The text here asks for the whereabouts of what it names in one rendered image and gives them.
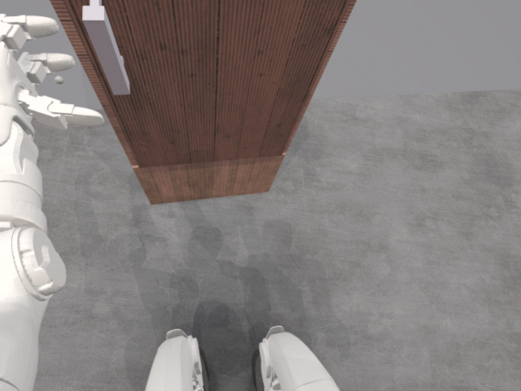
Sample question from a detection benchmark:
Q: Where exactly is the robot left hand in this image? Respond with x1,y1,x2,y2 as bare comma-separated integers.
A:
0,14,104,130

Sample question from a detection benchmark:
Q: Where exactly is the left robot forearm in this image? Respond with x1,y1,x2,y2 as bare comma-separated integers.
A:
0,105,47,235

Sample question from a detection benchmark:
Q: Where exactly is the robot thigh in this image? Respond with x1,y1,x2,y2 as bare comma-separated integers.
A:
145,335,202,391
259,332,340,391

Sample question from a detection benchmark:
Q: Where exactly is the right robot thigh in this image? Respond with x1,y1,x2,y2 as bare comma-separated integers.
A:
259,332,340,391

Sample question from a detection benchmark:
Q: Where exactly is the left robot thigh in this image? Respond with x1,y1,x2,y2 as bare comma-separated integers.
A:
145,335,202,391

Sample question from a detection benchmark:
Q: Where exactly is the robot left upper arm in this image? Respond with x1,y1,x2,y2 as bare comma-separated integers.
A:
0,226,66,391

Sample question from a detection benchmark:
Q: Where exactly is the handle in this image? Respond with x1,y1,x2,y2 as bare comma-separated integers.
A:
82,0,130,95

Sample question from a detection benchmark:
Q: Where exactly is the cupboard door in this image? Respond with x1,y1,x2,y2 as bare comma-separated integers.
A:
63,0,351,168

